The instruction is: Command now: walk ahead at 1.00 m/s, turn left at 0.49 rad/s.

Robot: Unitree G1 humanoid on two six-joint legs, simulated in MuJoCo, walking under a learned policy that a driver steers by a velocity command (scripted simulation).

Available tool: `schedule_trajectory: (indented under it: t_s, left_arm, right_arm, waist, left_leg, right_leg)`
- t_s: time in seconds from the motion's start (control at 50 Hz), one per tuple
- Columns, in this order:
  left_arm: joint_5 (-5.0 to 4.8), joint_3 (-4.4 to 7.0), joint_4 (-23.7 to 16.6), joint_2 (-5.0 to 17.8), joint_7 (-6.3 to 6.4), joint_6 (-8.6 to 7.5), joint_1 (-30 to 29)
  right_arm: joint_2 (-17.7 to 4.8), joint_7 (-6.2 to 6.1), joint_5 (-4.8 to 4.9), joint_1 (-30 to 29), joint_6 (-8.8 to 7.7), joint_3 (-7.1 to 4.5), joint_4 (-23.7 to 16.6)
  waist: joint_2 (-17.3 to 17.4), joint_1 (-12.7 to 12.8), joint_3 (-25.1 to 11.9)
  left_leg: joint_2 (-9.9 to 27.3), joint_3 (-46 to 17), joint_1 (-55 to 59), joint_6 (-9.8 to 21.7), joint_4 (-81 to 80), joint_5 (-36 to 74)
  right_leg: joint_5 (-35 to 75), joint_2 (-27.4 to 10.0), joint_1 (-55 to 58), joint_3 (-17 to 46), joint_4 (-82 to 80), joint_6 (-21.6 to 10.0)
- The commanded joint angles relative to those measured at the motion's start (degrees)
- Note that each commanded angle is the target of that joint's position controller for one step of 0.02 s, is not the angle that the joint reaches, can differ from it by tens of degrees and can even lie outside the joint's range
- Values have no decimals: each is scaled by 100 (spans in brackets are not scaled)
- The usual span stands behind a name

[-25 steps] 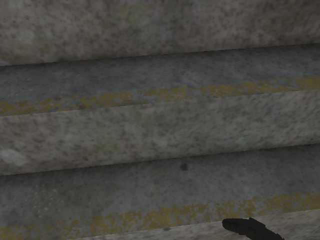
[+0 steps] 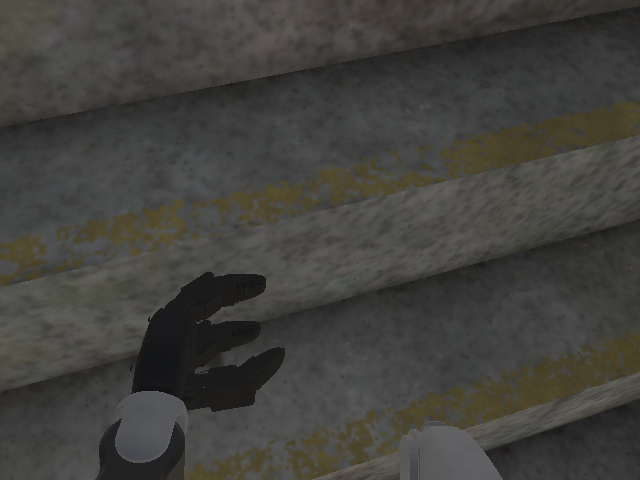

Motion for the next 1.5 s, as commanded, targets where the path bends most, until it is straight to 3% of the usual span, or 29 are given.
schedule_trajectory:
  t_s: [0.02, 0.04, 0.06, 0.12, 0.16, 0.32, 0.48, 0.54, 0.58, 0.6, 0.64, 0.66, 0.68, 0.74, 0.78, 0.82, 0.94, 1.0, 1.06, 1.1, 1.12, 1.14, 1.16, 1.18, 1.22, 1.28, 1.42, 1.46, 1.5]
  left_arm:
    - [116, 990, 692, 2181, 257, 14, 3651]
    - [-25, 1007, 661, 1976, 186, 19, 2795]
    - [2, 869, 830, 1607, 141, -42, 1832]
    - [112, 476, 2158, 325, 2, -297, 1767]
    - [77, 416, 2638, 56, -4, -605, 2680]
    - [254, 447, 3070, 411, 146, -1023, 4181]
    - [264, 542, 2802, 992, 80, -913, 4440]
    - [12, 597, 2866, 1283, 196, -709, 4486]
    - [-392, 596, 2744, 1824, 348, -570, 4549]
    - [-575, 635, 2581, 2138, 211, -567, 4344]
    - [-488, 698, 1897, 2111, -53, -751, 3777]
    - [-337, 772, 1479, 1923, -315, -927, 2890]
    - [-189, 646, 924, 1210, -590, -988, 1864]
    - [157, 77, -210, -421, -273, -919, 594]
    - [423, 49, 181, 173, -182, -941, 750]
    - [119, 179, 109, 609, -212, -876, 523]
    - [16, -44, -192, 367, -258, -608, -823]
    - [71, -205, -427, 247, -221, -596, -785]
    - [-306, -41, -27, 269, 30, -285, -42]
    - [27, 263, 290, 991, 404, -324, 1661]
    - [40, 439, 595, 1343, 453, -407, 2167]
    - [12, 400, 904, 1365, 407, -397, 1948]
    - [20, 478, 948, 1413, 384, -412, 1173]
    - [-86, 674, 872, 1498, 431, -506, 1063]
    - [-207, 605, 1157, 1063, 245, -731, 790]
    - [-145, 519, 2258, 702, 50, -934, 2171]
    - [-328, 583, 3302, 1033, 206, -900, 4101]
    - [-706, 429, 2993, 1069, 216, -932, 3837]
    - [-512, 940, 2657, 2961, -80, -1315, 3556]
  right_arm:
    - [-1115, 383, 16, -1659, -404, -336, -1374]
    - [-303, 296, -388, -1958, -324, -200, -1804]
    - [219, 183, -453, -2287, -220, -69, -2143]
    - [459, 105, -418, -1732, 135, 181, -2245]
    - [192, 61, -431, -1899, 297, 173, -2050]
    - [161, 278, -233, -3278, 659, 200, -2427]
    - [-258, -92, -183, -4458, 1038, 37, -3024]
    - [-196, -135, -8, -4679, 1280, 182, -3282]
    - [-152, -233, 388, -2811, 1359, 121, -2753]
    - [-312, -261, 171, -1239, 1247, 54, -2268]
    - [-1122, -258, 0, -922, 1181, -191, -1900]
    - [-1542, -324, 57, -905, 1253, -439, -2131]
    - [-1593, -288, -142, -1474, 1145, -532, -2323]
    - [-712, -333, -520, -1628, 693, -169, -1369]
    - [-539, -421, -321, -276, 584, -126, -839]
    - [-952, -579, -324, 178, 458, -257, -774]
    - [-267, -449, -400, 708, 245, -152, -748]
    - [-535, -513, -421, 38, 153, -274, -1054]
    - [-760, -331, -303, 659, 397, -455, -846]
    - [-1346, 146, -23, -743, 169, -663, -1380]
    - [-994, 186, -63, -1717, 60, -608, -1692]
    - [-343, 176, -117, -2057, -25, -451, -1910]
    - [-332, 109, -316, -1298, 12, -387, -1927]
    - [-388, 8, -409, -758, 185, -330, -2018]
    - [-252, -93, -480, -1094, 366, -150, -2200]
    - [58, -97, -558, -2217, 436, 227, -2552]
    - [268, -5, -643, -4848, 525, 673, -4186]
    - [339, 134, -296, -4253, 559, 838, -4052]
    - [-590, -19, -386, -580, 900, 233, -3388]
  waist:
    - [-2352, 2353, -3992]
    - [-1677, 1951, -3546]
    - [-1100, 1329, -2768]
    - [-453, 261, -774]
    - [-39, 673, -807]
    - [-51, 725, -166]
    - [-444, 807, 381]
    - [-762, 793, 397]
    - [-1387, 251, -682]
    - [-2246, -263, -1529]
    - [-1460, 7, -2311]
    - [-319, -133, -2444]
    - [-228, -6, -2354]
    - [-530, 662, -1187]
    - [-573, -109, -818]
    - [-221, -246, -1299]
    - [-75, -199, -1328]
    - [289, 353, -1610]
    - [481, 217, -1108]
    - [-241, 1385, -2017]
    - [-1398, 1911, -1581]
    - [-1680, 1515, -953]
    - [-1387, 797, -1142]
    - [-1524, 435, -1523]
    - [-551, 18, -449]
    - [-658, 351, 429]
    - [-291, 999, 377]
    - [132, 877, -1517]
    - [-1849, -811, -3802]
  left_leg:
    - [-1709, -754, -3692, 477, 6736, 1501]
    - [-1853, -1773, -4698, 293, 9629, 427]
    - [-1610, -1473, -5444, 276, 11027, 1051]
    - [-1217, -841, -5727, 566, 11453, 918]
    - [-1344, -725, -5905, 514, 10652, 880]
    - [-1247, -668, -7140, 688, 11164, -135]
    - [-1007, 450, -7731, 747, 11065, -1335]
    - [-862, 1826, -6208, 975, 8211, -2533]
    - [-1656, 2509, -3519, 949, 7207, -4088]
    - [-2152, 2135, -2343, 1139, 7525, -4470]
    - [-1772, -305, -107, 1599, 5147, -4106]
    - [-1086, -2969, -253, 1616, 2789, -5485]
    - [-422, -5363, -1145, 1699, 1092, -6716]
    - [-456, -4572, -2850, 1303, 1673, -4579]
    - [-1244, -4070, -1169, 1590, 1925, -1822]
    - [-898, -3951, 587, 1871, 2117, 1271]
    - [-890, -2870, -172, 1394, 1076, 2439]
    - [-721, -3116, -785, 1330, 530, 2082]
    - [-798, -2501, -2104, 1254, -521, 2533]
    - [-1014, -2059, -3459, 885, 1946, 2586]
    - [-1726, -1337, -4778, 436, 3711, 347]
    - [-2434, -963, -6357, 187, 6126, -2149]
    - [-2168, -1064, -6905, 150, 8148, -2280]
    - [-1590, -1492, -6669, 32, 9551, -1763]
    - [-1543, -1319, -7586, -134, 11163, -1868]
    - [-1496, -956, -8127, 387, 11405, -2104]
    - [-312, 553, -8666, 551, 9712, -3855]
    - [-1053, 1143, -2046, 619, 6551, -2200]
    - [-1676, 525, 463, 384, 6293, -3308]
  right_leg:
    - [-1972, -1269, 6798, 5208, -5817, -140]
    - [-2289, -1452, 6047, 5885, -6413, 106]
    - [-1654, -1716, 5354, 5428, -6058, -32]
    - [296, -1461, 3665, 2896, -5494, 89]
    - [1743, -1144, 5309, 2450, -5548, 148]
    - [3353, -1749, 6093, 351, -7279, 522]
    - [3866, -1511, 6143, -1275, -8253, 461]
    - [7074, -1076, 6107, -1919, -8855, 487]
    - [12469, -1330, 6130, -1658, -7585, -122]
    - [15799, -1827, 6417, -1301, -5950, -474]
    - [12141, -1159, 4213, -635, -3361, -252]
    - [6504, -54, 3314, -396, -1551, -73]
    - [4541, 830, 2416, 771, 1503, 109]
    - [4843, 680, 911, 1547, 4415, -31]
    - [4118, 960, 913, 1230, 2503, 316]
    - [2663, 1215, 810, 1438, 1915, 822]
    - [2495, 1040, 2404, 984, -862, 496]
    - [2125, 527, 3347, 1699, -2799, 295]
    - [1683, 737, 5859, 239, -5755, 409]
    - [1759, 172, 8135, 1627, -5655, -16]
    - [2677, -403, 8519, 1887, -7004, -6]
    - [4196, -882, 8247, 2247, -6678, -124]
    - [5845, -1624, 7842, 2480, -6490, -486]
    - [3009, -2318, 6918, 3634, -7215, -931]
    - [1414, -1617, 5782, 2933, -7790, -714]
    - [2539, -935, 5261, 2005, -8155, -534]
    - [5116, -1028, 6651, 1473, -9582, -552]
    - [9716, -667, 4043, 845, -9652, -515]
    - [15179, -1220, 5217, 1273, -6721, -580]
